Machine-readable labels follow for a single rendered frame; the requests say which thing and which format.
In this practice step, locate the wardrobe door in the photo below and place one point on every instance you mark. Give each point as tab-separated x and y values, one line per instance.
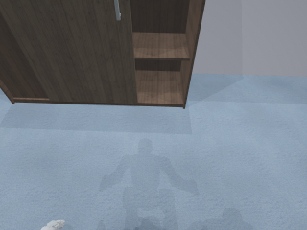
78	49
15	70

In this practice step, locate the left robot hand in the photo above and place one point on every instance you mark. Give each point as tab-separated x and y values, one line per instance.
54	225

